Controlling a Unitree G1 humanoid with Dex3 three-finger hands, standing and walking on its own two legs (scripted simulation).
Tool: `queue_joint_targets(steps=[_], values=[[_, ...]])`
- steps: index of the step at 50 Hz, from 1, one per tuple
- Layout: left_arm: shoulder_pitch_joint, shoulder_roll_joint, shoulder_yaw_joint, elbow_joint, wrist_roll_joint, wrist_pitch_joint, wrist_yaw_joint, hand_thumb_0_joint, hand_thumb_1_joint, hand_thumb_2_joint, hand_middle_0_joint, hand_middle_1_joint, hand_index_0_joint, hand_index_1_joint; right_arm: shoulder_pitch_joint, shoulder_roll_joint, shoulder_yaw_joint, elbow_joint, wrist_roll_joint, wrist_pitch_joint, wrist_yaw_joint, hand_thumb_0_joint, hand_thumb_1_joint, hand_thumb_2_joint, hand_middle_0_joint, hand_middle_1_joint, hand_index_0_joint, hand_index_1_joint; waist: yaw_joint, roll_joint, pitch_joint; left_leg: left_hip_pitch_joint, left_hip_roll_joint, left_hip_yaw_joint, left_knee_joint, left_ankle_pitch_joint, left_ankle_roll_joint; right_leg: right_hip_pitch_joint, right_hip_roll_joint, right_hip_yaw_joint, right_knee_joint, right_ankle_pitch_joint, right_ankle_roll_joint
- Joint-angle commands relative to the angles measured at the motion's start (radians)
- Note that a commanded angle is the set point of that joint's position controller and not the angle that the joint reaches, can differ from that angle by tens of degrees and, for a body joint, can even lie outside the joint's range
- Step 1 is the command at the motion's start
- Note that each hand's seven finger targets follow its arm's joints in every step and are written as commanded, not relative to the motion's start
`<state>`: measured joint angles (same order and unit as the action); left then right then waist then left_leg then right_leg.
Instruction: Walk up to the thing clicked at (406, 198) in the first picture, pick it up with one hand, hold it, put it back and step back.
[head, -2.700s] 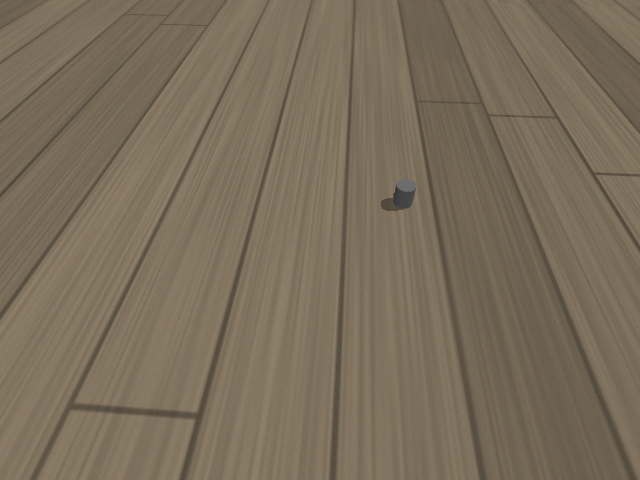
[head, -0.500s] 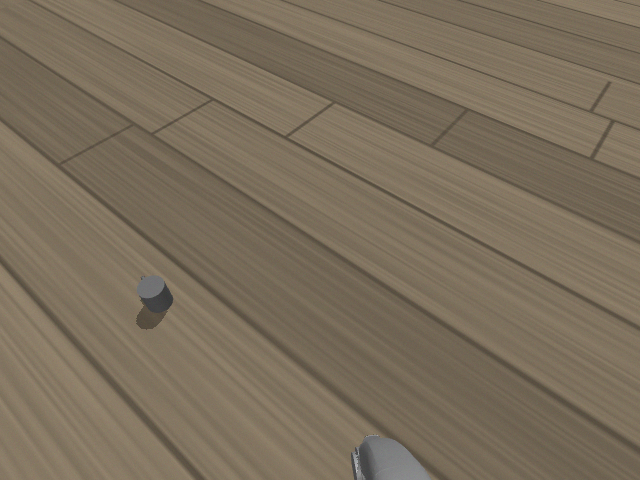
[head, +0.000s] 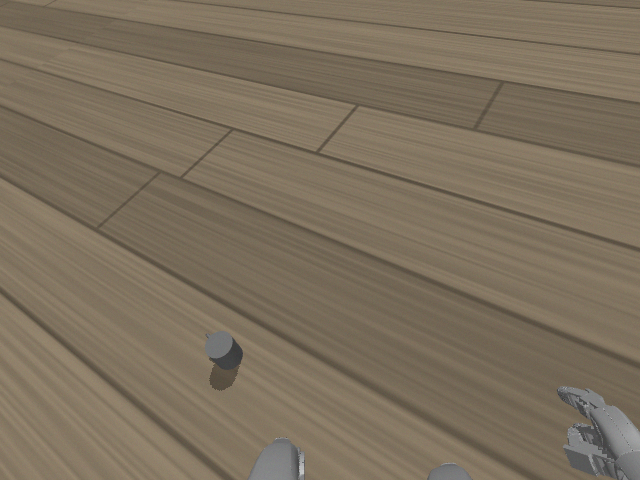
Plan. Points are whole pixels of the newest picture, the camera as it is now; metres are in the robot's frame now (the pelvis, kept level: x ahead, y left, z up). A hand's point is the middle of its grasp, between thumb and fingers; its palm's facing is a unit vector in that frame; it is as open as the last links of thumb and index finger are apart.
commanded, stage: walk up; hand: left
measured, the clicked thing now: (221, 347) +0.61 +0.45 -0.69
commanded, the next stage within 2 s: none
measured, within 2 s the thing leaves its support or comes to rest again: neither
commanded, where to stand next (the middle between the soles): +0.15 +0.53 m, yaw -43 degrees
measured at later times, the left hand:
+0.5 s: hand (33, 435) +0.24 +0.49 -0.12, palm faces -0.29 -0.77 -0.57, open 7.4 cm
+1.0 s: hand out of the picture +0.28 +0.77 -0.13, palm faces -0.39 -0.72 -0.58, open 7.4 cm
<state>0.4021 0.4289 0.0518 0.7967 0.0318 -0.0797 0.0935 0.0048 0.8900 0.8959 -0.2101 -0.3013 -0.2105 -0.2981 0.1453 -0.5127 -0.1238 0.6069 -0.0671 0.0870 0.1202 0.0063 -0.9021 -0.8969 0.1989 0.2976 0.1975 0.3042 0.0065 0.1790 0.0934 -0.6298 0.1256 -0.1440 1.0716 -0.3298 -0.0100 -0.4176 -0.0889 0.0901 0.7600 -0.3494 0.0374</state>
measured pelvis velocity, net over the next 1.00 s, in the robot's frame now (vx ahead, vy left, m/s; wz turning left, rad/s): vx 0.07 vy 0.51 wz -0.47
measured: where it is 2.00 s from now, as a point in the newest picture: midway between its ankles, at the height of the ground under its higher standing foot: outside the picture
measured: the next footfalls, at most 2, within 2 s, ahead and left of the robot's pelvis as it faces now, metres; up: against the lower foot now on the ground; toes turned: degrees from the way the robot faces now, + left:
left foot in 0.08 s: +0.11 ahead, +0.23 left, +0.00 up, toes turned -2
right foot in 0.42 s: +0.14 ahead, +0.10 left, +0.00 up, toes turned -18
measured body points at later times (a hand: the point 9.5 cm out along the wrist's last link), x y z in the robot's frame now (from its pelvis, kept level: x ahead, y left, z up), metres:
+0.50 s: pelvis +0.06 +0.23 -0.01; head +0.12 +0.19 +0.43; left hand +0.25 +0.53 -0.09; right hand +0.04 -0.09 -0.13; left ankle +0.08 +0.28 -0.65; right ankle +0.10 +0.11 -0.70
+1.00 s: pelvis +0.07 +0.51 -0.01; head +0.12 +0.48 +0.44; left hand +0.30 +0.81 -0.10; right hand -0.01 +0.21 -0.13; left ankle +0.13 +0.60 -0.70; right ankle +0.03 +0.41 -0.63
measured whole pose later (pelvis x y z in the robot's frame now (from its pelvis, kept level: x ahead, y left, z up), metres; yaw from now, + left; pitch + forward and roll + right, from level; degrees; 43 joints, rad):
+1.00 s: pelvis +0.07 +0.51 -0.01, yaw -27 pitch -1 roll -2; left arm 0.28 0.48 0.09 0.86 -0.02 -0.03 0.12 0.01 0.90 0.90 -0.20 -0.30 -0.20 -0.30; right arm 0.26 -0.36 -0.06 0.68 -0.07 0.10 0.06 0.01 -0.90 -0.90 0.20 0.30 0.20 0.30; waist -0.05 0.04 0.16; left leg -0.44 0.07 0.06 0.92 -0.46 0.02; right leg -0.63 0.06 -0.02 1.29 -0.48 -0.03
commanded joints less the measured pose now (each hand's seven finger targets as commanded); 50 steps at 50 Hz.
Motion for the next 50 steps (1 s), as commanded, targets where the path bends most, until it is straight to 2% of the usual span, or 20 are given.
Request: queue_joint_targets(steps=[1,4,5,7,10,17,20,21,22,24,25,28,31,36,39,41,42,43,45,50], values=[[-0.009,0.41,0.153,-0.093,0.022,-0.019,0.033,0.0,0.9,0.9,-0.2,-0.3,-0.2,-0.3,-0.009,-0.127,-0.066,-0.105,-0.006,-0.015,0.005,0.0,-0.9,-0.9,0.2,0.3,0.2,0.3,-0.027,-0.417,-0.1,0.064,-0.019,0.066,-0.099,-0.151,0.043,-0.043,-0.138,0.246,-0.204,-0.045,-0.263],[-0.145,0.303,0.119,-0.126,0.016,-0.008,0.046,0.0,0.9,0.9,-0.2,-0.3,-0.2,-0.3,0.323,-0.169,-0.107,0.0,-0.028,-0.034,-0.015,0.0,-0.9,-0.9,0.2,0.3,0.2,0.3,-0.234,-0.202,-0.191,0.544,-0.073,0.066,-0.387,-0.155,0.046,-0.353,-0.04,0.101,0.234,0.113,-0.145],[-0.081,0.151,0.074,-0.116,0.012,0.0,0.053,0.0,0.9,0.9,-0.2,-0.3,-0.2,-0.3,0.344,-0.242,-0.118,-0.006,-0.04,-0.048,-0.031,0.0,-0.9,-0.9,0.2,0.3,0.2,0.3,-0.231,0.193,-0.125,0.515,0.086,-0.169,-0.619,-0.167,0.003,-0.506,0.17,-0.021,0.524,-0.269,-0.094],[0.006,0.226,0.063,-0.095,-0.006,0.004,0.089,0.0,0.9,0.9,-0.2,-0.3,-0.2,-0.3,0.096,-0.346,-0.121,-0.053,0.0,-0.069,-0.054,0.0,-0.9,-0.9,0.2,0.3,0.2,0.3,-0.088,0.327,-0.141,0.406,0.278,-0.56,-0.823,-0.092,0.113,-0.51,0.109,0.04,0.712,-0.263,-0.122],[0.028,0.303,0.098,0.012,-0.045,0.012,0.056,0.0,0.9,0.9,-0.2,-0.3,-0.2,-0.3,0.072,-0.143,-0.074,-0.074,-0.006,-0.07,-0.072,0.0,-0.9,-0.9,0.2,0.3,0.2,0.3,-0.075,0.043,-0.083,0.447,0.114,-0.105,-0.565,0.381,0.06,-0.424,0.063,0.003,0.56,-0.088,-0.076],[0.09,0.205,0.075,-0.028,-0.057,0.022,0.039,0.0,0.9,0.9,-0.2,-0.3,-0.2,-0.3,0.105,-0.081,-0.05,-0.09,-0.023,-0.049,-0.084,0.0,-0.9,-0.9,0.2,0.3,0.2,0.3,-0.066,0.052,-0.138,0.471,0.091,0.12,-0.427,0.745,0.097,-0.128,0.05,-0.154,0.114,0.049,-0.08],[0.313,0.211,0.1,0.023,-0.048,0.017,0.052,0.0,0.9,0.9,-0.2,-0.3,-0.2,-0.3,-0.031,-0.065,-0.042,-0.163,-0.017,-0.032,-0.077,0.0,-0.9,-0.9,0.2,0.3,0.2,0.3,0.081,-0.055,-0.18,0.167,0.002,0.242,-0.169,0.637,0.005,0.325,0.074,-0.173,-0.191,0.32,-0.128],[0.344,0.262,0.122,0.018,-0.033,0.018,0.062,0.0,0.9,0.9,-0.2,-0.3,-0.2,-0.3,-0.007,-0.033,-0.03,-0.166,-0.004,-0.035,-0.074,0.0,-0.9,-0.9,0.2,0.3,0.2,0.3,0.122,-0.167,-0.186,-0.034,-0.053,0.225,-0.004,0.391,-0.042,0.506,0.015,-0.03,-0.213,0.339,-0.186],[0.311,0.311,0.137,-0.023,-0.016,0.019,0.074,0.0,0.9,0.9,-0.2,-0.3,-0.2,-0.3,0.067,-0.017,-0.022,-0.164,0.002,-0.032,-0.076,0.0,-0.9,-0.9,0.2,0.3,0.2,0.3,0.1,-0.348,-0.225,-0.24,-0.106,0.15,0.248,-0.273,-0.079,0.595,-0.251,0.322,-0.22,0.488,-0.314],[0.042,0.353,0.137,-0.141,-0.024,0.019,0.089,0.0,0.9,0.9,-0.2,-0.3,-0.2,-0.3,0.173,-0.118,-0.066,-0.152,-0.006,0.008,-0.096,0.0,-0.9,-0.9,0.2,0.3,0.2,0.3,-0.017,-0.241,-0.206,-0.221,-0.038,-0.075,0.574,-0.308,-0.11,0.325,-0.51,0.66,-0.314,0.299,-0.491],[-0.045,0.342,0.131,-0.164,-0.034,0.005,0.098,0.0,0.9,0.9,-0.2,-0.3,-0.2,-0.3,0.127,-0.155,-0.076,-0.14,-0.007,0.014,-0.099,0.0,-0.9,-0.9,0.2,0.3,0.2,0.3,-0.031,-0.164,-0.149,-0.213,0.008,-0.123,0.633,-0.258,-0.09,0.201,-0.501,0.639,-0.347,0.197,-0.49],[-0.106,0.309,0.114,-0.159,-0.016,-0.001,0.085,0.0,0.9,0.9,-0.2,-0.3,-0.2,-0.3,0.107,-0.144,-0.075,-0.099,0.002,0.009,-0.07,0.0,-0.9,-0.9,0.2,0.3,0.2,0.3,-0.068,-0.139,-0.059,0.01,-0.021,-0.037,0.47,-0.081,-0.007,-0.105,-0.226,0.281,-0.283,-0.003,-0.299],[-0.11,0.336,0.131,-0.136,0.01,0.004,0.053,0.0,0.9,0.9,-0.2,-0.3,-0.2,-0.3,0.143,-0.109,-0.06,-0.086,-0.007,0.017,-0.041,0.0,-0.9,-0.9,0.2,0.3,0.2,0.3,-0.063,-0.264,-0.049,0.054,-0.036,0.063,0.309,-0.038,0.019,-0.152,-0.082,0.134,-0.232,-0.132,-0.222],[-0.048,0.405,0.16,-0.117,0.03,0.012,0.038,0.0,0.9,0.9,-0.2,-0.3,-0.2,-0.3,0.1,-0.106,-0.058,-0.091,0.008,0.02,-0.039,0.0,-0.9,-0.9,0.2,0.3,0.2,0.3,0.009,-0.436,-0.074,0.123,-0.033,0.141,-0.016,-0.201,0.026,-0.104,-0.082,0.209,-0.206,-0.125,-0.214],[-0.126,0.342,0.133,-0.121,0.012,0.022,0.04,0.0,0.9,0.9,-0.2,-0.3,-0.2,-0.3,0.321,-0.125,-0.082,-0.008,0.002,0.006,-0.049,0.0,-0.9,-0.9,0.2,0.3,0.2,0.3,-0.114,-0.331,-0.165,0.398,-0.1,0.196,-0.35,-0.199,0.039,-0.197,-0.027,0.114,0.0,0.053,-0.125],[-0.158,0.176,0.085,-0.149,-0.011,0.022,0.067,0.0,0.9,0.9,-0.2,-0.3,-0.2,-0.3,0.25,-0.286,-0.109,-0.027,-0.008,-0.013,-0.071,0.0,-0.9,-0.9,0.2,0.3,0.2,0.3,-0.125,0.221,-0.072,0.33,0.222,-0.321,-0.614,0.112,0.157,-0.515,0.251,-0.051,0.535,-0.289,-0.054],[-0.208,0.238,0.084,-0.146,0.009,0.014,0.084,0.0,0.9,0.9,-0.2,-0.3,-0.2,-0.3,0.121,-0.354,-0.108,-0.044,0.02,-0.011,-0.079,0.0,-0.9,-0.9,0.2,0.3,0.2,0.3,-0.108,0.229,-0.048,0.166,0.34,-0.551,-0.729,-0.016,0.302,-0.441,0.161,-0.019,0.643,-0.29,-0.075],[-0.225,0.291,0.095,-0.119,0.005,0.012,0.076,0.0,0.9,0.9,-0.2,-0.3,-0.2,-0.3,0.024,-0.315,-0.092,-0.072,0.025,-0.012,-0.08,0.0,-0.9,-0.9,0.2,0.3,0.2,0.3,-0.084,0.132,0.012,0.003,0.357,-0.549,-0.75,-0.167,0.353,-0.345,0.109,-0.018,0.693,-0.228,-0.076],[-0.093,0.272,0.108,-0.02,-0.044,0.017,0.053,0.0,0.9,0.9,-0.2,-0.3,-0.2,-0.3,-0.063,-0.159,-0.053,-0.093,-0.008,-0.015,-0.092,0.0,-0.9,-0.9,0.2,0.3,0.2,0.3,-0.04,0.002,0.069,0.094,0.137,-0.143,-0.581,0.003,0.232,-0.336,0.13,-0.021,0.667,-0.13,-0.067],[-0.056,0.178,0.072,-0.021,-0.053,0.012,0.021,0.0,0.9,0.9,-0.2,-0.3,-0.2,-0.3,0.114,-0.136,-0.04,-0.016,0.005,-0.032,-0.094,0.0,-0.9,-0.9,0.2,0.3,0.2,0.3,-0.067,0.115,-0.105,0.502,0.133,-0.094,-0.446,0.353,0.219,-0.246,0.089,-0.116,0.313,-0.185,-0.064]])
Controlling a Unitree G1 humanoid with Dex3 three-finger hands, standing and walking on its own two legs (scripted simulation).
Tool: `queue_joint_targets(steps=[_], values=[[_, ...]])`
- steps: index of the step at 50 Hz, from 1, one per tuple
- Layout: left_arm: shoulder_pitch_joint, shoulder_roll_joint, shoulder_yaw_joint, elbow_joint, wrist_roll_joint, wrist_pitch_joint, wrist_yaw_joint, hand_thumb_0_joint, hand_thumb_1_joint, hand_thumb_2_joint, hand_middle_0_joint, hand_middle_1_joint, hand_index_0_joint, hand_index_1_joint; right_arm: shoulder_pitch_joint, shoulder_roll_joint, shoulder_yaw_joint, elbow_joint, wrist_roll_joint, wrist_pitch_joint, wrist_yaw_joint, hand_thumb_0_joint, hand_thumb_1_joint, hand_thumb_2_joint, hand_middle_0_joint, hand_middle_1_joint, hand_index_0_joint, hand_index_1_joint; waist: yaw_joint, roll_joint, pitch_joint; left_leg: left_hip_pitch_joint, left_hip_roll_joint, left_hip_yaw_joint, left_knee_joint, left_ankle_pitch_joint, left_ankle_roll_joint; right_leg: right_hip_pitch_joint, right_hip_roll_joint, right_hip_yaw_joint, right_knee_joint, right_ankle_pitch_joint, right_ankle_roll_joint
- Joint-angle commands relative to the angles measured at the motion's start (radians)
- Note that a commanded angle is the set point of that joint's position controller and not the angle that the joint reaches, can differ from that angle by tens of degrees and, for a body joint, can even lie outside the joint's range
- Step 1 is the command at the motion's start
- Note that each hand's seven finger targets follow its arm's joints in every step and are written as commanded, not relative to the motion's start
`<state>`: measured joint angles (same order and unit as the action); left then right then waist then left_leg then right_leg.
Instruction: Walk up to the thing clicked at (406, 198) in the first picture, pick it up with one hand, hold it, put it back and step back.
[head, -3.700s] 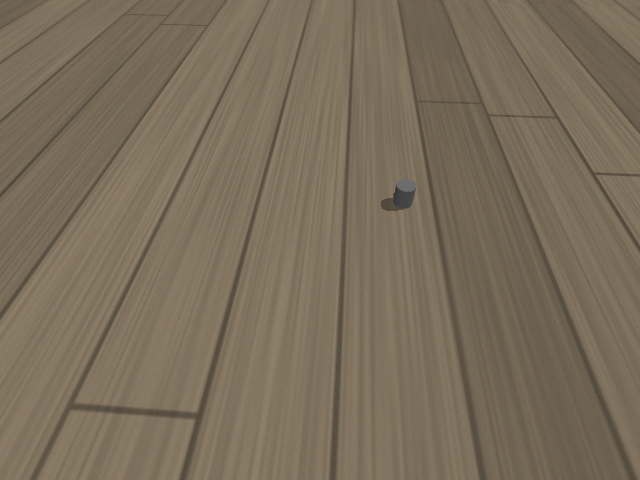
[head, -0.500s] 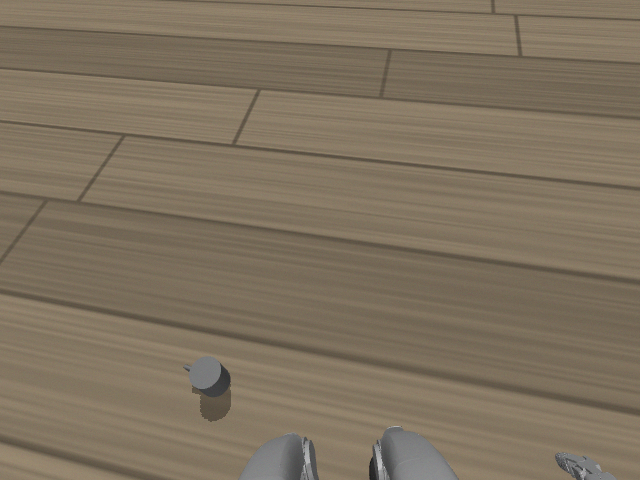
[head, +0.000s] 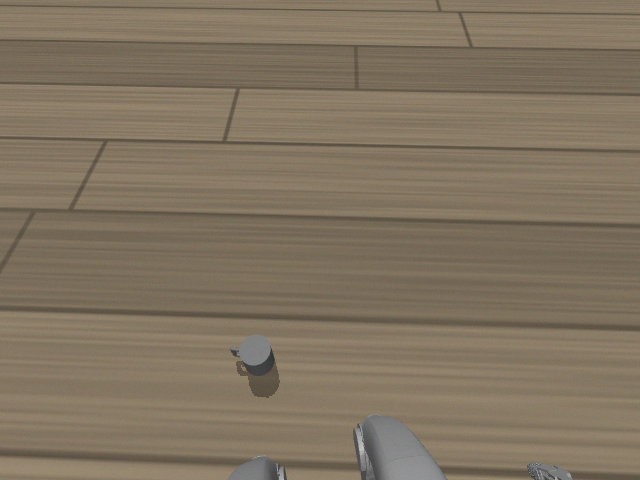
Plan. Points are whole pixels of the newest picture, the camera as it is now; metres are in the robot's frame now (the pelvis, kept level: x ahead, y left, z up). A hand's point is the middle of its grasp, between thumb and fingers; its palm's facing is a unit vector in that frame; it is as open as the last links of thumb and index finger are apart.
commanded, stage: walk up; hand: left
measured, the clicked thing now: (251, 354) +0.51 +0.18 -0.68
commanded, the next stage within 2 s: none
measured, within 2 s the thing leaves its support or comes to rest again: neither
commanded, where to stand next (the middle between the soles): +0.07 +0.05 m, yaw -16 degrees
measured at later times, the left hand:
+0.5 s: hand out of the picture +0.09 +0.37 -0.12, palm faces -0.25 -0.87 -0.41, open 7.4 cm
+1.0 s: hand out of the picture +0.05 +0.33 -0.12, palm faces -0.29 -0.87 -0.41, open 7.4 cm
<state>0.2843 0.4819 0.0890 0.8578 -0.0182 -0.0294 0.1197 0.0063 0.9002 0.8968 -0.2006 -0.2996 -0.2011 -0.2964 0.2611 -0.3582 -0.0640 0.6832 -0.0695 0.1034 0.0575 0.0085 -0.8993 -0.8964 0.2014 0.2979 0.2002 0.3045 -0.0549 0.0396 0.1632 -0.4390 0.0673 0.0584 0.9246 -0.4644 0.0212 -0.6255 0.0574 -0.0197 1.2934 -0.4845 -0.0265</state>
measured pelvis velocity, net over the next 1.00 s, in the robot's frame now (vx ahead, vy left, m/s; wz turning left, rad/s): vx -0.04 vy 0.06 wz -0.36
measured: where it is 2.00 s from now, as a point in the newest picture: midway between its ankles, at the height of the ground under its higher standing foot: outside the picture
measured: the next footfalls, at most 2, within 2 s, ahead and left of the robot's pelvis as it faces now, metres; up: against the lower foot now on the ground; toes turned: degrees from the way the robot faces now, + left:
right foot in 0.18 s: -0.04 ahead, -0.05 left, +0.00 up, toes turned -8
left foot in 0.48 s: +0.11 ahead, +0.22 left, +0.00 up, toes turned -11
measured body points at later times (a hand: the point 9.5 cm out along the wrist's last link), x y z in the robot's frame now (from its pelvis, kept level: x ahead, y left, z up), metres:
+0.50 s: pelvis -0.03 +0.11 +0.01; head -0.03 +0.11 +0.46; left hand +0.11 +0.41 -0.10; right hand -0.04 -0.25 -0.08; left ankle +0.07 +0.23 -0.70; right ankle -0.08 -0.04 -0.69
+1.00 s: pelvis -0.04 +0.06 +0.02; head -0.03 +0.04 +0.47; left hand +0.07 +0.37 -0.09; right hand -0.11 -0.28 -0.10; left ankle +0.05 +0.21 -0.66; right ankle -0.08 -0.05 -0.69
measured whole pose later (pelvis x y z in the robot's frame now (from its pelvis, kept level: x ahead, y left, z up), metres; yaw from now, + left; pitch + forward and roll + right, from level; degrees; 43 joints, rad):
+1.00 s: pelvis -0.04 +0.06 +0.02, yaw -21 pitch -2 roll +0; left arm 0.36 0.39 0.09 0.95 0.04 0.03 -0.04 0.00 0.90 0.90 -0.20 -0.30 -0.20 -0.30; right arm 0.30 -0.45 -0.06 0.94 -0.02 0.00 -0.03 0.01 -0.90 -0.90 0.20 0.30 0.20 0.30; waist 0.04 0.03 0.06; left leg -0.48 0.06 -0.06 1.01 -0.50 0.01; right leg -0.31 0.00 -0.01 0.77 -0.43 -0.03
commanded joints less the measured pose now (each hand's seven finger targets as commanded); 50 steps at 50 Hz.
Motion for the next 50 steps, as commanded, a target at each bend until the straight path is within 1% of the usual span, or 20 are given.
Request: queue_joint_targets(steps=[1,6,9,10,11,12,13,18,20,23,24,25,27,32,43,44,45,46,47,50], values=[[0.046,0.127,0.034,-0.09,0.011,-0.038,-0.015,0.0,0.9,0.9,-0.2,-0.3,-0.2,-0.3,0.039,-0.292,-0.1,-0.08,0.016,-0.055,-0.036,0.0,-0.9,-0.9,0.2,0.3,0.2,0.3,-0.015,0.195,-0.209,0.353,0.232,-0.32,-0.306,0.465,0.205,-0.015,-0.057,0.012,-0.265,-0.061,-0.003],[0.035,0.125,0.031,-0.094,0.055,-0.033,-0.059,0.0,0.9,0.9,-0.2,-0.3,-0.2,-0.3,0.079,-0.308,-0.09,-0.035,0.052,-0.09,-0.051,0.0,-0.9,-0.9,0.2,0.3,0.2,0.3,0.003,0.01,-0.245,0.353,0.336,-0.433,-0.419,0.265,0.161,0.139,-0.031,0.046,-0.484,-0.079,-0.026],[0.108,0.13,0.036,-0.057,0.052,-0.044,-0.064,0.0,0.9,0.9,-0.2,-0.3,-0.2,-0.3,0.017,-0.283,-0.069,-0.024,0.056,-0.106,-0.051,0.0,-0.9,-0.9,0.2,0.3,0.2,0.3,0.07,-0.017,-0.225,0.159,0.278,-0.259,-0.365,0.235,0.056,0.398,-0.039,0.061,-0.712,0.084,-0.076],[0.168,0.161,0.053,-0.041,0.056,-0.05,-0.066,0.0,0.9,0.9,-0.2,-0.3,-0.2,-0.3,-0.009,-0.264,-0.058,-0.032,0.048,-0.113,-0.046,0.0,-0.9,-0.9,0.2,0.3,0.2,0.3,0.107,-0.038,-0.222,-0.033,0.203,-0.169,-0.313,0.159,-0.017,0.565,-0.085,0.195,-0.765,0.002,-0.13],[0.191,0.221,0.075,-0.038,0.055,-0.053,-0.072,0.0,0.9,0.9,-0.2,-0.3,-0.2,-0.3,-0.049,-0.221,-0.046,-0.038,0.035,-0.118,-0.039,0.0,-0.9,-0.9,0.2,0.3,0.2,0.3,0.132,-0.184,-0.179,-0.32,0.045,-0.019,-0.146,-0.047,-0.096,0.705,-0.248,0.523,-0.836,-0.168,-0.226],[0.158,0.251,0.074,-0.053,0.044,-0.045,-0.074,0.0,0.9,0.9,-0.2,-0.3,-0.2,-0.3,-0.116,-0.262,-0.058,-0.034,0.026,-0.118,-0.049,0.0,-0.9,-0.9,0.2,0.3,0.2,0.3,0.151,-0.218,-0.088,-0.337,0.01,-0.036,0.032,-0.121,-0.089,0.529,-0.414,0.739,-0.918,-0.249,-0.347],[0.097,0.24,0.064,-0.072,0.043,-0.045,-0.074,0.0,0.9,0.9,-0.2,-0.3,-0.2,-0.3,-0.121,-0.298,-0.072,-0.019,0.022,-0.12,-0.051,0.0,-0.9,-0.9,0.2,0.3,0.2,0.3,0.122,-0.149,-0.022,-0.297,0.049,-0.115,0.09,-0.124,-0.068,0.414,-0.43,0.753,-0.922,-0.255,-0.351],[0.016,0.196,0.043,-0.085,0.04,-0.059,-0.08,0.0,0.9,0.9,-0.2,-0.3,-0.2,-0.3,-0.007,-0.256,-0.054,0.056,0.048,-0.143,-0.033,0.0,-0.9,-0.9,0.2,0.3,0.2,0.3,0.051,-0.11,-0.04,-0.141,0.0,-0.045,-0.001,0.054,-0.014,0.367,-0.256,0.45,-0.875,0.158,-0.22],[-0.027,0.193,0.038,-0.094,0.048,-0.038,-0.097,0.0,0.9,0.9,-0.2,-0.3,-0.2,-0.3,0.006,-0.259,-0.055,0.081,0.057,-0.151,-0.036,0.0,-0.9,-0.9,0.2,0.3,0.2,0.3,0.047,-0.185,-0.027,0.007,-0.014,-0.012,-0.08,0.083,-0.014,0.22,-0.199,0.362,-0.879,0.081,-0.194],[-0.134,0.138,0.024,-0.113,0.061,0.002,-0.116,0.0,0.9,0.9,-0.2,-0.3,-0.2,-0.3,0.228,-0.27,-0.079,0.178,0.061,-0.181,-0.06,0.0,-0.9,-0.9,0.2,0.3,0.2,0.3,-0.068,-0.147,-0.086,0.422,-0.06,0.015,-0.311,0.25,-0.024,-0.008,-0.094,0.201,-0.621,0.039,-0.104],[-0.091,0.077,0.009,-0.118,0.056,0.011,-0.12,0.0,0.9,0.9,-0.2,-0.3,-0.2,-0.3,0.288,-0.318,-0.096,0.191,0.051,-0.193,-0.08,0.0,-0.9,-0.9,0.2,0.3,0.2,0.3,-0.094,0.016,-0.12,0.498,0.027,-0.123,-0.439,0.154,-0.02,-0.064,-0.006,0.171,-0.371,0.072,-0.073],[-0.03,0.034,-0.003,-0.12,0.048,0.02,-0.118,0.0,0.9,0.9,-0.2,-0.3,-0.2,-0.3,0.314,-0.406,-0.108,0.184,0.031,-0.203,-0.092,0.0,-0.9,-0.9,0.2,0.3,0.2,0.3,-0.06,0.158,-0.131,0.416,0.278,-0.553,-0.61,-0.121,0.042,-0.128,0.079,0.209,-0.171,-0.065,-0.033],[0.037,0.176,0.028,-0.072,0.06,0.045,-0.118,0.0,0.9,0.9,-0.2,-0.3,-0.2,-0.3,0.073,-0.487,-0.123,0.13,0.053,-0.2,-0.099,0.0,-0.9,-0.9,0.2,0.3,0.2,0.3,0.037,0.073,-0.049,0.162,0.457,-0.797,-0.769,-0.519,0.209,-0.085,-0.038,0.238,-0.051,-0.04,-0.021],[0.106,0.165,0.069,0.004,0.053,0.066,-0.166,0.0,0.9,0.9,-0.2,-0.3,-0.2,-0.3,0.035,-0.39,-0.091,0.141,0.046,-0.214,-0.111,0.0,-0.9,-0.9,0.2,0.3,0.2,0.3,0.087,0.098,-0.035,0.036,0.249,-0.306,-0.65,-0.168,0.11,0.071,-0.061,0.189,-0.128,0.127,0.004],[0.18,0.122,0.072,0.072,0.044,0.064,-0.173,0.0,0.9,0.9,-0.2,-0.3,-0.2,-0.3,-0.026,-0.361,-0.071,0.131,0.021,-0.144,-0.089,0.0,-0.9,-0.9,0.2,0.3,0.2,0.3,0.125,0.098,-0.138,-0.087,0.175,-0.084,-0.429,-0.271,0.103,0.475,-0.058,-0.042,-0.635,0.072,0.007],[0.209,0.133,0.08,0.084,0.052,0.056,-0.162,0.0,0.9,0.9,-0.2,-0.3,-0.2,-0.3,0.018,-0.307,-0.055,0.141,0.024,-0.132,-0.089,0.0,-0.9,-0.9,0.2,0.3,0.2,0.3,0.135,-0.027,-0.138,-0.108,0.126,-0.036,-0.274,-0.294,0.072,0.503,-0.037,-0.015,-0.711,0.03,0.002],[0.224,0.187,0.095,0.081,0.066,0.051,-0.149,0.0,0.9,0.9,-0.2,-0.3,-0.2,-0.3,0.043,-0.246,-0.035,0.137,0.031,-0.125,-0.092,0.0,-0.9,-0.9,0.2,0.3,0.2,0.3,0.148,-0.233,-0.096,-0.212,0.045,0.037,-0.033,-0.289,0.031,0.495,-0.119,0.201,-0.863,-0.185,-0.048],[0.131,0.236,0.09,0.019,0.076,0.038,-0.138,0.0,0.9,0.9,-0.2,-0.3,-0.2,-0.3,0.038,-0.184,-0.01,0.124,0.053,-0.122,-0.095,0.0,-0.9,-0.9,0.2,0.3,0.2,0.3,0.128,-0.333,-0.013,-0.317,-0.074,-0.046,0.171,-0.179,-0.006,0.34,-0.295,0.588,-1.051,-0.475,-0.118],[0.055,0.29,0.094,-0.014,0.071,0.032,-0.131,0.0,0.9,0.9,-0.2,-0.3,-0.2,-0.3,-0.022,-0.274,-0.043,0.119,0.06,-0.126,-0.104,0.0,-0.9,-0.9,0.2,0.3,0.2,0.3,0.132,-0.211,0.048,-0.306,-0.065,-0.161,0.178,-0.095,-0.007,0.241,-0.383,0.688,-1.136,-0.532,-0.196],[0.006,0.226,0.076,0.0,0.051,-0.001,-0.121,0.0,0.9,0.9,-0.2,-0.3,-0.2,-0.3,0.018,-0.3,-0.049,0.179,0.078,-0.146,-0.093,0.0,-0.9,-0.9,0.2,0.3,0.2,0.3,0.081,-0.133,0.036,-0.255,-0.03,-0.204,0.167,0.044,0.01,0.31,-0.302,0.481,-1.01,-0.153,-0.148]])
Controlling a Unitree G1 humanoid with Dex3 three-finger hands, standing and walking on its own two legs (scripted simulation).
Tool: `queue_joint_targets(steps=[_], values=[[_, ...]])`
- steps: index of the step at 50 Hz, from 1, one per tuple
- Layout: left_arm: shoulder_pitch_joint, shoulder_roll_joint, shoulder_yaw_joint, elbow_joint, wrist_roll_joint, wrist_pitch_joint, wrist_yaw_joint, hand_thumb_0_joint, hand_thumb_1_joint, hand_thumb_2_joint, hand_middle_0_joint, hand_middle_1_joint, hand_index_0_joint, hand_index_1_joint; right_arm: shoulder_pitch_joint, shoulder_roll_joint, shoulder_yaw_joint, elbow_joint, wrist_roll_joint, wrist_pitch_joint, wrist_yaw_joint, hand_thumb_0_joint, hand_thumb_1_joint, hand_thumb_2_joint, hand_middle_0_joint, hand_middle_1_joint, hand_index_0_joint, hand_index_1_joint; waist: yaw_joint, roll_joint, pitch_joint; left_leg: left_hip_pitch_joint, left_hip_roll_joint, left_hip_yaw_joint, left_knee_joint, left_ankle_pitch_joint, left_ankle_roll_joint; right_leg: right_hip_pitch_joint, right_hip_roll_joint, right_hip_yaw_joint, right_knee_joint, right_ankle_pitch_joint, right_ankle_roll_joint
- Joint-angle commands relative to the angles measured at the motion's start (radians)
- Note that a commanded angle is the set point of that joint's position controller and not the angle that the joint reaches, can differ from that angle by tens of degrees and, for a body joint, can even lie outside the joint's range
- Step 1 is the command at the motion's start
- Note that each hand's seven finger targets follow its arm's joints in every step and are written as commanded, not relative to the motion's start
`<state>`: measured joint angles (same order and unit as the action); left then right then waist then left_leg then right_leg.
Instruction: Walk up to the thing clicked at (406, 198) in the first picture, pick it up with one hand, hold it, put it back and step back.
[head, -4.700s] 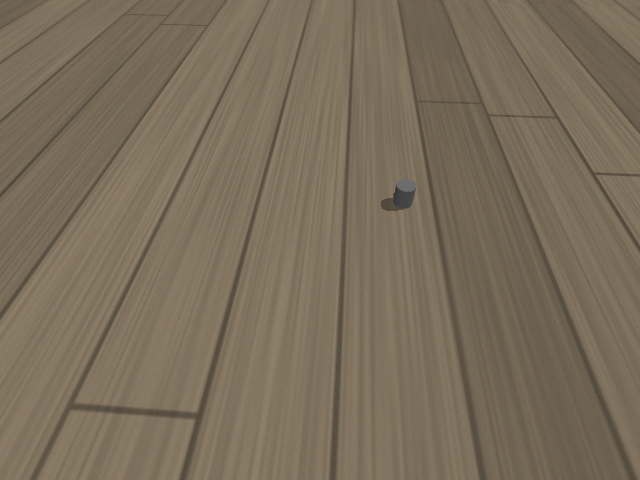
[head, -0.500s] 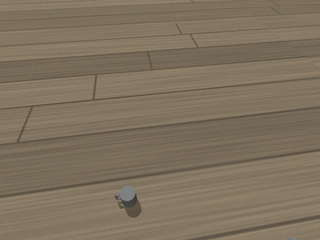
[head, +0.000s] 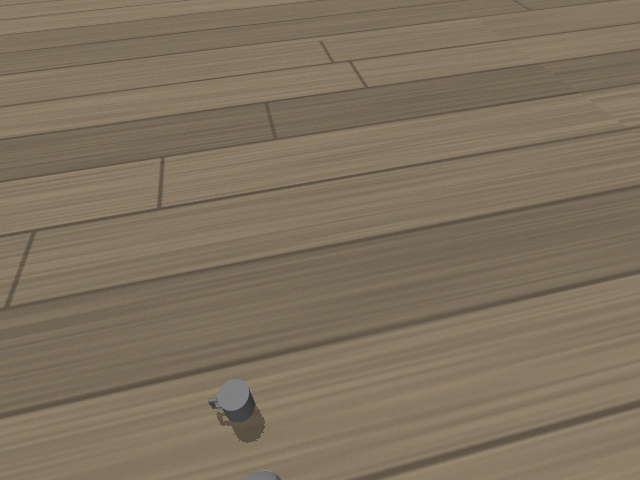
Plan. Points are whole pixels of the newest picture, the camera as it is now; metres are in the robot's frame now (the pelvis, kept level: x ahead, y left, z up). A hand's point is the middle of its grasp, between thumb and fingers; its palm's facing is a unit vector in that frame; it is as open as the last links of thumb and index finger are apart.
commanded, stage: walk up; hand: left
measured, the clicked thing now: (231, 401) +0.47 +0.31 -0.69
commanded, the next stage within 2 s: stand in 1.94 s
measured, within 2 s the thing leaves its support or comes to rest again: neither
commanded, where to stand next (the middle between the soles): +0.10 +0.03 m, yaw +5 degrees
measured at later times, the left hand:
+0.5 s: hand out of the picture +0.15 +0.25 -0.13, palm faces +0.05 -0.91 -0.41, open 7.4 cm
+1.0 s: hand out of the picture +0.11 +0.27 -0.13, palm faces +0.05 -0.93 -0.37, open 7.4 cm
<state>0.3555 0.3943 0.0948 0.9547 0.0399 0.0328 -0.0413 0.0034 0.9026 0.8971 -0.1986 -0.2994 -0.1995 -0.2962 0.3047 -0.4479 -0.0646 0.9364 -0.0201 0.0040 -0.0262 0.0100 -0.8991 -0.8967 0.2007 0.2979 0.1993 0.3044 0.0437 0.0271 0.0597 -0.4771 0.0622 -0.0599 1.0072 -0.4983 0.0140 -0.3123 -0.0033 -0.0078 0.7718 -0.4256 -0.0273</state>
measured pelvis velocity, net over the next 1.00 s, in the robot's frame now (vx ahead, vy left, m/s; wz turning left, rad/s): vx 0.03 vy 0.00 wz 0.08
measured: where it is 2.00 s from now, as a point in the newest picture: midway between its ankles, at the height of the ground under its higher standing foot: outside the picture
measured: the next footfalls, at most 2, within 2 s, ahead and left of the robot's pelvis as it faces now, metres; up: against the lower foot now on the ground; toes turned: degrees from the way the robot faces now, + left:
left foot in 0.22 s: +0.09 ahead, +0.14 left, +0.00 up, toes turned +4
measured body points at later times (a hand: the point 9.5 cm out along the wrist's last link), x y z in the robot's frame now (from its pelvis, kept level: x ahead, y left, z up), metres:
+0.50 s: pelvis +0.06 -0.02 +0.00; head +0.09 -0.03 +0.45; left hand +0.15 +0.30 -0.10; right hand +0.19 -0.30 -0.13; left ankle +0.09 +0.13 -0.70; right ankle +0.07 -0.14 -0.71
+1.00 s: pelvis +0.03 +0.00 +0.02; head +0.06 -0.01 +0.47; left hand +0.11 +0.31 -0.10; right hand +0.14 -0.30 -0.11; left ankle +0.06 +0.14 -0.71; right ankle +0.06 -0.14 -0.71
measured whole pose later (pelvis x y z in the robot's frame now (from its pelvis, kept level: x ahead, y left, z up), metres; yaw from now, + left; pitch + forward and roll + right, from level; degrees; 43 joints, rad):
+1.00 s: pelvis +0.03 +0.00 +0.02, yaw +5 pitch -2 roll +0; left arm 0.06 0.37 0.01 1.11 0.00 -0.01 0.00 0.00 0.90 0.90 -0.20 -0.30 -0.20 -0.30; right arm 0.07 -0.35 -0.01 1.11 -0.01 0.02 0.04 0.01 -0.90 -0.90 0.20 0.30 0.20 0.30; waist -0.01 0.01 0.09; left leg -0.27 0.03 -0.02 0.56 -0.25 -0.03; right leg -0.24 -0.05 -0.02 0.55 -0.27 0.03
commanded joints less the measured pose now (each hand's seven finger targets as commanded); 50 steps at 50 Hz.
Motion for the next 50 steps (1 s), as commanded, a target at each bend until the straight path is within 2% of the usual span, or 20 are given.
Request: queue_joint_targets(steps=[1,5,9,11,12,13,14,15,17,20,22,23,24,26,28,31,33,34,37,50], values=[[-0.074,0.3,0.067,-0.1,-0.013,-0.071,0.042,0.0,0.9,0.9,-0.2,-0.3,-0.2,-0.3,0.019,-0.202,-0.044,-0.054,0.032,-0.046,-0.008,0.0,-0.9,-0.9,0.2,0.3,0.2,0.3,-0.035,-0.155,0.095,-0.185,-0.03,-0.059,0.068,0.097,0.015,0.046,-0.214,0.384,-0.45,-0.093,-0.128],[-0.044,0.245,0.044,-0.094,-0.015,-0.096,0.05,0.0,0.9,0.9,-0.2,-0.3,-0.2,-0.3,-0.023,-0.146,-0.025,-0.06,0.018,-0.053,0.008,0.0,-0.9,-0.9,0.2,0.3,0.2,0.3,-0.016,-0.162,0.04,-0.083,-0.019,-0.011,-0.117,0.092,0.003,0.1,-0.262,0.274,-0.346,0.379,-0.189],[-0.065,0.227,0.018,-0.08,-0.032,-0.094,0.062,0.0,0.9,0.9,-0.2,-0.3,-0.2,-0.3,-0.059,-0.099,-0.018,-0.061,0.017,-0.061,0.018,0.0,-0.9,-0.9,0.2,0.3,0.2,0.3,-0.031,-0.149,-0.049,0.153,-0.053,0.096,-0.409,0.267,0.025,0.11,-0.234,0.119,-0.14,0.814,-0.141],[-0.092,0.199,0.0,-0.093,-0.05,-0.087,0.066,0.0,0.9,0.9,-0.2,-0.3,-0.2,-0.3,-0.007,-0.138,-0.034,-0.034,0.007,-0.066,0.011,0.0,-0.9,-0.9,0.2,0.3,0.2,0.3,-0.075,-0.069,-0.124,0.351,-0.053,0.068,-0.514,0.491,0.064,0.041,-0.174,0.062,0.045,0.758,-0.072],[-0.086,0.166,-0.009,-0.101,-0.063,-0.089,0.07,0.0,0.9,0.9,-0.2,-0.3,-0.2,-0.3,0.002,-0.185,-0.047,-0.036,-0.001,-0.066,0.007,0.0,-0.9,-0.9,0.2,0.3,0.2,0.3,-0.076,0.041,-0.173,0.455,0.05,-0.084,-0.485,0.715,0.109,-0.061,-0.104,0.011,0.142,0.602,-0.022],[-0.069,0.125,-0.021,-0.104,-0.075,-0.086,0.073,0.0,0.9,0.9,-0.2,-0.3,-0.2,-0.3,-0.02,-0.203,-0.045,-0.059,0.001,-0.069,0.004,0.0,-0.9,-0.9,0.2,0.3,0.2,0.3,-0.069,0.113,-0.22,0.54,0.217,-0.323,-0.509,0.843,0.214,-0.182,-0.013,-0.012,0.238,0.258,0.022],[-0.074,0.164,-0.011,-0.078,-0.07,-0.073,0.083,0.0,0.9,0.9,-0.2,-0.3,-0.2,-0.3,-0.041,-0.22,-0.042,-0.056,0.026,-0.07,0.006,0.0,-0.9,-0.9,0.2,0.3,0.2,0.3,-0.068,0.152,-0.236,0.483,0.312,-0.409,-0.51,0.886,0.325,-0.13,-0.013,0.037,0.254,-0.16,0.014],[-0.11,0.176,-0.017,-0.069,-0.059,-0.069,0.087,0.0,0.9,0.9,-0.2,-0.3,-0.2,-0.3,-0.074,-0.194,-0.036,-0.049,0.025,-0.063,0.005,0.0,-0.9,-0.9,0.2,0.3,0.2,0.3,-0.052,0.09,-0.196,0.4,0.298,-0.37,-0.517,0.838,0.316,-0.106,-0.049,0.077,0.21,-0.211,0.006],[-0.13,0.171,-0.012,-0.054,-0.057,-0.073,0.077,0.0,0.9,0.9,-0.2,-0.3,-0.2,-0.3,-0.137,-0.155,-0.011,-0.052,0.023,-0.053,0.001,0.0,-0.9,-0.9,0.2,0.3,0.2,0.3,-0.032,0.066,-0.145,0.319,0.197,-0.179,-0.485,0.814,0.222,-0.07,-0.064,0.064,0.103,-0.173,-0.001],[-0.066,0.174,-0.009,0.001,-0.055,-0.094,0.083,0.0,0.9,0.9,-0.2,-0.3,-0.2,-0.3,-0.23,-0.162,-0.005,-0.043,0.034,-0.034,0.008,0.0,-0.9,-0.9,0.2,0.3,0.2,0.3,0.015,0.076,-0.138,0.21,0.094,-0.057,-0.343,0.822,0.101,0.127,-0.043,0.014,-0.228,0.311,0.01],[-0.101,0.263,0.011,-0.002,-0.034,-0.103,0.098,0.0,0.9,0.9,-0.2,-0.3,-0.2,-0.3,-0.241,-0.126,-0.001,-0.058,0.044,-0.018,0.015,0.0,-0.9,-0.9,0.2,0.3,0.2,0.3,0.005,-0.034,-0.132,0.079,-0.007,-0.002,-0.219,0.619,0.029,0.177,-0.186,0.233,-0.253,0.545,-0.067],[-0.134,0.301,0.013,-0.009,-0.033,-0.104,0.101,0.0,0.9,0.9,-0.2,-0.3,-0.2,-0.3,-0.229,-0.095,0.007,-0.059,0.038,-0.006,0.015,0.0,-0.9,-0.9,0.2,0.3,0.2,0.3,-0.01,-0.075,-0.087,0.054,-0.048,0.017,-0.194,0.318,0.008,0.108,-0.332,0.353,-0.339,0.569,-0.138],[-0.229,0.344,0.013,-0.027,-0.033,-0.102,0.102,0.0,0.9,0.9,-0.2,-0.3,-0.2,-0.3,-0.227,-0.113,-0.011,-0.051,0.028,0.01,0.013,0.0,-0.9,-0.9,0.2,0.3,0.2,0.3,-0.034,-0.155,-0.064,0.097,-0.054,0.009,-0.112,0.004,0.017,-0.006,-0.417,0.402,-0.34,0.6,-0.232],[-0.282,0.283,0.003,-0.034,-0.027,-0.099,0.1,0.0,0.9,0.9,-0.2,-0.3,-0.2,-0.3,-0.219,-0.126,-0.022,-0.024,0.021,0.014,0.026,0.0,-0.9,-0.9,0.2,0.3,0.2,0.3,-0.06,-0.129,-0.027,0.115,-0.032,0.0,-0.123,-0.041,0.017,-0.03,-0.349,0.313,-0.301,0.567,-0.208],[-0.309,0.263,-0.004,-0.031,-0.023,-0.097,0.098,0.0,0.9,0.9,-0.2,-0.3,-0.2,-0.3,-0.194,-0.116,-0.019,-0.007,0.028,0.0,0.035,0.0,-0.9,-0.9,0.2,0.3,0.2,0.3,-0.075,-0.161,-0.056,0.139,-0.026,0.037,-0.261,0.125,0.027,0.032,-0.265,0.185,-0.232,0.61,-0.131],[-0.325,0.225,-0.013,-0.032,-0.035,-0.088,0.089,0.0,0.9,0.9,-0.2,-0.3,-0.2,-0.3,-0.167,-0.136,-0.027,0.029,0.02,-0.017,0.03,0.0,-0.9,-0.9,0.2,0.3,0.2,0.3,-0.069,-0.091,-0.155,0.306,0.034,-0.023,-0.441,0.633,0.053,0.039,-0.143,0.068,-0.094,0.514,-0.029],[-0.274,0.186,-0.026,-0.019,-0.043,-0.08,0.08,0.0,0.9,0.9,-0.2,-0.3,-0.2,-0.3,-0.241,-0.169,-0.021,0.014,0.017,-0.028,0.029,0.0,-0.9,-0.9,0.2,0.3,0.2,0.3,-0.022,-0.042,-0.178,0.298,0.138,-0.163,-0.479,0.575,0.124,0.021,-0.051,0.028,-0.06,0.251,0.006],[-0.27,0.177,-0.031,0.003,-0.04,-0.081,0.08,0.0,0.9,0.9,-0.2,-0.3,-0.2,-0.3,-0.272,-0.172,-0.019,0.017,0.021,-0.026,0.032,0.0,-0.9,-0.9,0.2,0.3,0.2,0.3,-0.019,-0.016,-0.177,0.253,0.147,-0.17,-0.468,0.558,0.132,0.084,-0.053,0.036,-0.114,0.235,0.006],[-0.318,0.227,-0.022,0.026,-0.038,-0.09,0.077,0.0,0.9,0.9,-0.2,-0.3,-0.2,-0.3,-0.268,-0.137,0.0,0.045,0.022,-0.017,0.032,0.0,-0.9,-0.9,0.2,0.3,0.2,0.3,-0.037,-0.014,-0.175,0.195,0.037,-0.032,-0.442,0.502,0.043,0.17,-0.132,0.11,-0.203,0.373,-0.026],[-0.354,0.205,-0.033,0.1,-0.03,-0.077,0.051,0.0,0.9,0.9,-0.2,-0.3,-0.2,-0.3,-0.302,-0.137,0.006,0.111,0.01,-0.003,0.051,0.0,-0.9,-0.9,0.2,0.3,0.2,0.3,-0.045,0.007,-0.031,0.165,0.043,-0.091,-0.653,0.034,0.027,0.085,-0.103,0.091,-0.409,-0.013,-0.015]])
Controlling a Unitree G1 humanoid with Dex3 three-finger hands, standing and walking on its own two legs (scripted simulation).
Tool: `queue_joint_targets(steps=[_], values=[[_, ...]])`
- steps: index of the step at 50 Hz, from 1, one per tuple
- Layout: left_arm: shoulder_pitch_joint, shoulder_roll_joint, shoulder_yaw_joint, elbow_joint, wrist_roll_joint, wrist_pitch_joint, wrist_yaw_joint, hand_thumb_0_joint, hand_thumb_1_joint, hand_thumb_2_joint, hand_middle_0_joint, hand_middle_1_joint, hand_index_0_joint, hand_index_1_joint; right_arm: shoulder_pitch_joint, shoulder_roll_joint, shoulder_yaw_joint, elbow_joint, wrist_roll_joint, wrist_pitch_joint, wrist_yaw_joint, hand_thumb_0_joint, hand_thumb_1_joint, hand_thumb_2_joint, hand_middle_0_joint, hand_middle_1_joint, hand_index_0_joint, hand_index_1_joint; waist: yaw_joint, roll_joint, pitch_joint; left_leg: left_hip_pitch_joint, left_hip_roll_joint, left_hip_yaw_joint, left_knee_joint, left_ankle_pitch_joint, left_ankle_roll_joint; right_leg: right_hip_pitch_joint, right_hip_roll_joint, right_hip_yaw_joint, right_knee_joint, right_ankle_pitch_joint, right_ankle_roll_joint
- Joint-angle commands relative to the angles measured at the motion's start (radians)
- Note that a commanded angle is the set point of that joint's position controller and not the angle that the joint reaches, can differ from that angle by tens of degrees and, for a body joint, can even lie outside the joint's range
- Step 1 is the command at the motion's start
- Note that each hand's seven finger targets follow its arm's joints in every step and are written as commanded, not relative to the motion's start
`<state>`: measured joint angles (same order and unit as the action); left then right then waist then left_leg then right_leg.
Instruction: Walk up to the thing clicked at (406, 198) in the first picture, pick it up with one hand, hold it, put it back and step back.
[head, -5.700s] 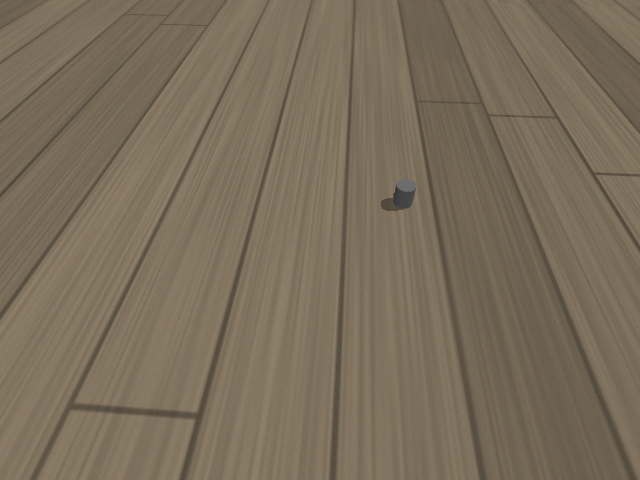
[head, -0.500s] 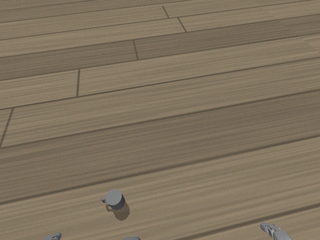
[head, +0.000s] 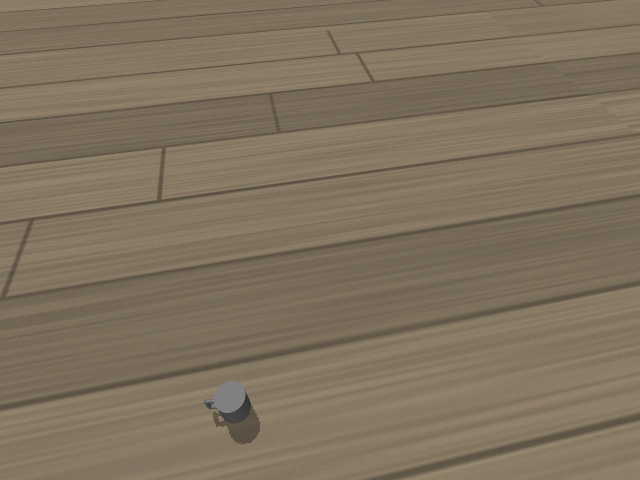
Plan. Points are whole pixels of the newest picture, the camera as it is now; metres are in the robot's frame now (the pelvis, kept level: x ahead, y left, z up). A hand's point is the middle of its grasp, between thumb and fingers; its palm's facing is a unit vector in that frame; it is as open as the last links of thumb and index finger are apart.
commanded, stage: walk up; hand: left
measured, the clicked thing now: (227, 402) +0.46 +0.28 -0.71
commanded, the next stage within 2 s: stand in 0.94 s
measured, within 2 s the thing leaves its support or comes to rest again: neither
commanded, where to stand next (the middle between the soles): +0.07 +0.03 m, yaw +0 degrees
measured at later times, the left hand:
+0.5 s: hand out of the picture +0.11 +0.26 -0.14, palm faces +0.01 -0.93 -0.36, open 7.4 cm
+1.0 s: hand out of the picture +0.11 +0.26 -0.14, palm faces +0.01 -0.94 -0.35, open 7.4 cm
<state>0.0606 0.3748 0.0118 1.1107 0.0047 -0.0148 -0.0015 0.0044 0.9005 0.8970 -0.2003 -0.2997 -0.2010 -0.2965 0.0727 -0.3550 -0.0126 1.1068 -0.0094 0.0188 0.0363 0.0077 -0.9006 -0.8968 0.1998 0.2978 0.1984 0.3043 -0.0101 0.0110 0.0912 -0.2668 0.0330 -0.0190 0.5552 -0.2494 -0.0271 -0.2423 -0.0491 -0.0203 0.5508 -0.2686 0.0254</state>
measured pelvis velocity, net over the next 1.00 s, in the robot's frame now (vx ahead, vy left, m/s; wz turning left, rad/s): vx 0.02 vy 0.00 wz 0.02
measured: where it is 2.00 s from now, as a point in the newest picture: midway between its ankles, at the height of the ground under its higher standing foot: outside the picture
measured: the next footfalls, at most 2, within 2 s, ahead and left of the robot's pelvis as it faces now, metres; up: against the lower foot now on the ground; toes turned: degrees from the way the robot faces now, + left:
none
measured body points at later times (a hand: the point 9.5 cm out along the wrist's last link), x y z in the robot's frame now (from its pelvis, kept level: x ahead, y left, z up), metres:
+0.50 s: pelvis +0.02 +0.00 +0.01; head +0.04 +0.00 +0.46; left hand +0.11 +0.31 -0.11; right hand +0.12 -0.30 -0.12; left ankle +0.03 +0.14 -0.73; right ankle +0.02 -0.14 -0.73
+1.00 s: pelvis +0.02 +0.00 +0.01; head +0.04 +0.00 +0.46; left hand +0.11 +0.31 -0.11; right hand +0.11 -0.30 -0.12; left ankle +0.03 +0.14 -0.73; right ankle +0.02 -0.14 -0.73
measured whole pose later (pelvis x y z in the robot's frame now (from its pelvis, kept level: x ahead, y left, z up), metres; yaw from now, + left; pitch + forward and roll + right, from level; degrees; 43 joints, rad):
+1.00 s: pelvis +0.02 +0.00 +0.01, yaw +1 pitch -2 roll +0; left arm 0.07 0.36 0.02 1.14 0.01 -0.01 -0.01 0.00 0.90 0.90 -0.20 -0.30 -0.20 -0.30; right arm 0.08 -0.34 -0.01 1.13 -0.01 0.00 0.02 0.01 -0.90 -0.90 0.20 0.30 0.20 0.30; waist -0.01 0.01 0.06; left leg -0.16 0.02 -0.03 0.37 -0.18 -0.03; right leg -0.13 -0.06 -0.04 0.37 -0.21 0.04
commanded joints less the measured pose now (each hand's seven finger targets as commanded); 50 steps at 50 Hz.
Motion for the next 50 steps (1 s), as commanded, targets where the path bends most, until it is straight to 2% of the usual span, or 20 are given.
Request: queue_joint_targets(steps=[1,5,9,12,32,45,46,47,48,49,50], values=[[-0.059,0.226,0.052,-0.055,0.008,-0.031,0.011,0.0,0.9,0.9,-0.2,-0.3,-0.2,-0.3,-0.065,-0.229,-0.047,-0.055,-0.001,-0.019,-0.011,0.0,-0.9,-0.9,0.2,0.3,0.2,0.3,0.008,0.019,-0.077,-0.022,0.069,-0.123,-0.198,-0.195,0.065,0.016,-0.064,0.11,-0.198,-0.163,-0.07],[-0.063,0.221,0.055,-0.045,0.01,-0.038,0.01,0.0,0.9,0.9,-0.2,-0.3,-0.2,-0.3,-0.058,-0.215,-0.046,-0.044,0.001,-0.023,-0.011,0.0,-0.9,-0.9,0.2,0.3,0.2,0.3,0.003,0.001,-0.106,0.029,0.061,-0.1,-0.181,-0.066,0.058,0.037,-0.085,0.113,-0.239,-0.08,-0.063],[-0.065,0.212,0.054,-0.039,0.005,-0.042,0.012,0.0,0.9,0.9,-0.2,-0.3,-0.2,-0.3,-0.041,-0.215,-0.045,-0.034,0.007,-0.031,-0.017,0.0,-0.9,-0.9,0.2,0.3,0.2,0.3,-0.001,-0.006,-0.165,0.091,0.071,-0.08,-0.164,0.165,0.053,0.094,-0.089,0.076,-0.202,0.139,-0.052],[-0.053,0.205,0.052,-0.031,0.001,-0.037,0.014,0.0,0.9,0.9,-0.2,-0.3,-0.2,-0.3,-0.051,-0.211,-0.042,-0.032,0.011,-0.031,-0.022,0.0,-0.9,-0.9,0.2,0.3,0.2,0.3,0.008,0.0,-0.16,0.095,0.08,-0.082,-0.177,0.216,0.053,0.111,-0.083,0.057,-0.197,0.179,-0.045],[-0.062,0.207,0.052,-0.045,0.008,-0.028,0.013,0.0,0.9,0.9,-0.2,-0.3,-0.2,-0.3,-0.059,-0.211,-0.047,-0.052,0.006,-0.027,-0.024,0.0,-0.9,-0.9,0.2,0.3,0.2,0.3,0.009,0.007,-0.156,0.094,0.077,-0.072,-0.214,0.228,0.046,0.165,-0.091,0.042,-0.218,0.211,-0.037],[-0.065,0.201,0.053,-0.049,0.009,-0.027,0.013,0.0,0.9,0.9,-0.2,-0.3,-0.2,-0.3,-0.035,-0.203,-0.045,-0.05,0.005,-0.023,-0.024,0.0,-0.9,-0.9,0.2,0.3,0.2,0.3,0.005,0.005,-0.141,0.09,0.07,-0.081,-0.229,0.196,0.043,0.159,-0.089,0.041,-0.232,0.17,-0.038],[-0.056,0.202,0.053,-0.055,0.009,-0.027,0.012,0.0,0.9,0.9,-0.2,-0.3,-0.2,-0.3,-0.039,-0.21,-0.046,-0.055,0.004,-0.024,-0.025,0.0,-0.9,-0.9,0.2,0.3,0.2,0.3,0.008,0.013,-0.142,0.09,0.072,-0.081,-0.229,0.184,0.046,0.16,-0.089,0.039,-0.231,0.165,-0.038],[-0.033,0.186,0.042,-0.035,0.003,-0.02,0.009,0.0,0.9,0.9,-0.2,-0.3,-0.2,-0.3,-0.047,-0.197,-0.038,-0.05,-0.003,-0.037,-0.029,0.0,-0.9,-0.9,0.2,0.3,0.2,0.3,0.01,-0.023,-0.152,0.125,0.099,-0.101,-0.264,0.23,0.04,0.148,-0.088,0.035,-0.236,0.17,-0.034],[-0.033,0.176,0.041,-0.037,0.001,-0.017,0.007,0.0,0.9,0.9,-0.2,-0.3,-0.2,-0.3,-0.042,-0.211,-0.038,-0.048,-0.005,-0.043,-0.031,0.0,-0.9,-0.9,0.2,0.3,0.2,0.3,0.009,0.007,-0.133,0.108,0.094,-0.097,-0.273,0.192,0.038,0.141,-0.084,0.04,-0.245,0.142,-0.03],[-0.031,0.182,0.042,-0.036,0.005,-0.017,0.007,0.0,0.9,0.9,-0.2,-0.3,-0.2,-0.3,-0.058,-0.211,-0.04,-0.048,-0.005,-0.045,-0.033,0.0,-0.9,-0.9,0.2,0.3,0.2,0.3,0.015,-0.009,-0.139,0.12,0.101,-0.103,-0.265,0.227,0.038,0.149,-0.085,0.034,-0.241,0.154,-0.032],[-0.032,0.179,0.041,-0.033,0.003,-0.016,0.006,0.0,0.9,0.9,-0.2,-0.3,-0.2,-0.3,-0.047,-0.213,-0.038,-0.044,-0.005,-0.046,-0.035,0.0,-0.9,-0.9,0.2,0.3,0.2,0.3,0.009,0.002,-0.136,0.116,0.094,-0.095,-0.267,0.205,0.038,0.149,-0.087,0.042,-0.249,0.15,-0.03]])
